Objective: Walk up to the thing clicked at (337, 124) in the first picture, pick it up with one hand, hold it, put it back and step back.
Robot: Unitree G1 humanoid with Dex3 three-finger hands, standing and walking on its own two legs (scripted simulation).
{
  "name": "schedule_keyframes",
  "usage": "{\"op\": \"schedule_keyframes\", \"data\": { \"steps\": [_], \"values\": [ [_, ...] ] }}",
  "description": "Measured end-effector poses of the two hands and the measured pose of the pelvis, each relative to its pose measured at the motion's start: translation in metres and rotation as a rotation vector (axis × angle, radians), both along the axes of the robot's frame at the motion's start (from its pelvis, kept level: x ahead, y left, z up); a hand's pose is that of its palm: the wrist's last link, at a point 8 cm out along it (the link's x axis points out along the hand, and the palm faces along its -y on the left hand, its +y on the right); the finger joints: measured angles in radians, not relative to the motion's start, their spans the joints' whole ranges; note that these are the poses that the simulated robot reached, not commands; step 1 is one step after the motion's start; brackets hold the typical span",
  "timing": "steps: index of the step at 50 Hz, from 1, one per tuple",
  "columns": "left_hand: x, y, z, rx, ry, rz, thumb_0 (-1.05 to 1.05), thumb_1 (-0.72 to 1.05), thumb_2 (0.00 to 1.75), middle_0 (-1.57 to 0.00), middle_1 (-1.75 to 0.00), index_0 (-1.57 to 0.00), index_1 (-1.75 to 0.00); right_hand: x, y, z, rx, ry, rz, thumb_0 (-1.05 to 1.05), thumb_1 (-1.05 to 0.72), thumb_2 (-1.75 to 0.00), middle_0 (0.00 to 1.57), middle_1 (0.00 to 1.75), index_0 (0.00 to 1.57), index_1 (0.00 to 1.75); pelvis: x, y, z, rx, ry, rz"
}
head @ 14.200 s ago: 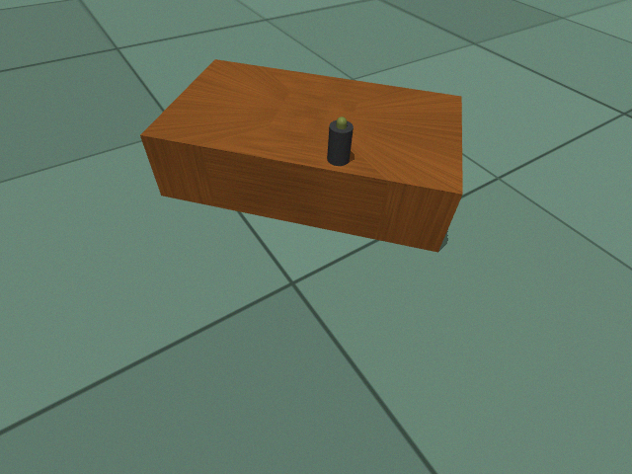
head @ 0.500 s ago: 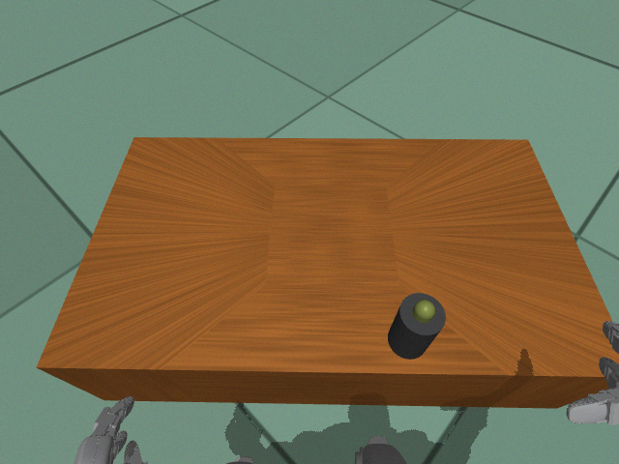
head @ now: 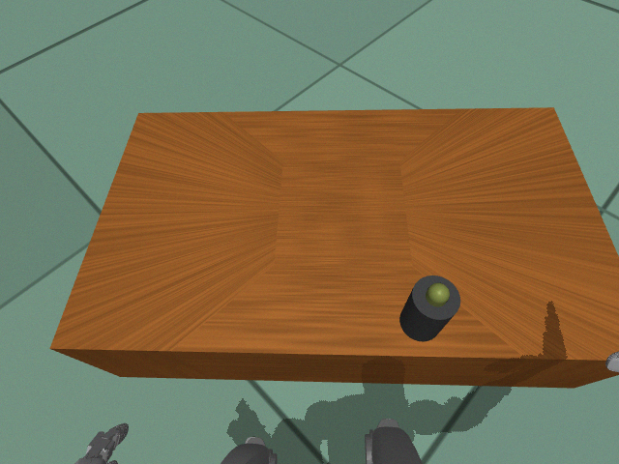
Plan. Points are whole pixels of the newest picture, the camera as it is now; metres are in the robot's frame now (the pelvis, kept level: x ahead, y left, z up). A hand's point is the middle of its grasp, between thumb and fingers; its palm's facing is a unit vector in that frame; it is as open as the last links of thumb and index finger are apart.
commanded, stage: go down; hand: right
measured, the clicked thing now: (429, 307) +0.42 -0.21 -0.28
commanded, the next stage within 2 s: approach in 0.72 s
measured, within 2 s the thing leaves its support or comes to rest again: neither
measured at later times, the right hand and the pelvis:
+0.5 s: hand out of the picture +0.33 -0.40 -0.01, palm faces +0.23 +0.96 -0.14, open 17.1 cm; pelvis +0.01 -0.01 +0.00, yaw +1 degrees
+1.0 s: hand out of the picture +0.35 -0.41 -0.01, palm faces +0.24 +0.96 -0.12, open 17.5 cm; pelvis -0.01 -0.01 -0.02, yaw +1 degrees
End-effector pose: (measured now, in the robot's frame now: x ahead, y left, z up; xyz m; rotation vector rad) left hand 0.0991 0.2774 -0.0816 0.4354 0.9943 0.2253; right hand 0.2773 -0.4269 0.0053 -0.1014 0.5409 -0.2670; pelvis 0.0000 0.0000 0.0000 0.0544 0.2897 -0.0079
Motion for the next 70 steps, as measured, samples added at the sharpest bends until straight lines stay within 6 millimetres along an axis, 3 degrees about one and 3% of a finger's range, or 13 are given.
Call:
{"op": "schedule_keyframes", "data": {
  "steps": [9,21,33,48,52,56,64,70],
  "values": [
    [-0.001,-0.007,0.0,-0.01,0.036,-0.014,0.0,0.91,0.9,-0.2,-0.31,-0.22,-0.31,0.007,-0.014,0.005,-0.008,-0.021,-0.001,0.0,0.42,-0.08,0.06,0.05,0.05,0.05,0.002,-0.005,0.001,0.004,0.016,0.002],
    [-0.003,-0.014,-0.003,-0.012,0.077,-0.011,0.0,0.91,0.9,-0.2,-0.31,-0.22,-0.31,0.023,-0.017,0.001,0.009,-0.076,0.01,-0.01,0.43,-0.07,0.06,0.04,0.05,0.05,0.005,-0.01,-0.002,0.011,0.03,0.005],
    [-0.007,-0.016,-0.001,-0.021,0.087,-0.013,0.0,0.91,0.9,-0.2,-0.31,-0.21,-0.31,0.024,-0.024,0.009,-0.001,-0.099,0.004,-0.01,0.48,-0.07,0.05,0.05,0.05,0.05,0.004,-0.012,-0.001,0.014,0.029,0.003],
    [-0.015,-0.013,-0.008,-0.011,0.103,-0.025,0.0,0.9,0.9,-0.2,-0.31,-0.21,-0.31,0.034,-0.027,0.002,0.008,-0.148,0.007,-0.01,0.55,-0.07,0.04,0.05,0.05,0.06,-0.004,-0.012,-0.01,0.018,0.058,0.007],
    [-0.016,-0.011,-0.025,-0.006,0.114,-0.05,0.0,0.9,0.9,-0.2,-0.3,-0.21,-0.31,0.04,-0.023,-0.018,0.009,-0.2,0.015,-0.01,0.57,-0.08,0.04,0.05,0.04,0.06,-0.007,-0.012,-0.028,0.019,0.107,0.016],
    [-0.013,-0.008,-0.058,0.005,0.111,-0.081,0.0,0.89,0.91,-0.2,-0.3,-0.2,-0.31,0.05,-0.012,-0.053,0.001,-0.324,0.054,-0.01,0.58,-0.08,0.03,0.06,0.04,0.06,-0.012,-0.012,-0.062,0.023,0.182,0.029],
    [-0.002,-0.011,-0.156,0.02,0.078,-0.109,0.0,0.89,0.91,-0.19,-0.3,-0.19,-0.31,0.071,0.021,-0.156,0.034,-0.568,0.112,-0.01,0.56,-0.06,0.05,0.05,0.05,0.05,-0.031,-0.01,-0.158,0.044,0.281,0.06],
    [-0.013,-0.017,-0.231,0.012,0.123,-0.132,0.0,0.9,0.9,-0.19,-0.3,-0.2,-0.31,0.087,0.033,-0.224,0.074,-0.613,0.133,-0.01,0.53,-0.04,0.06,0.04,0.06,0.04,-0.053,-0.007,-0.222,0.057,0.296,0.081]
  ]
}}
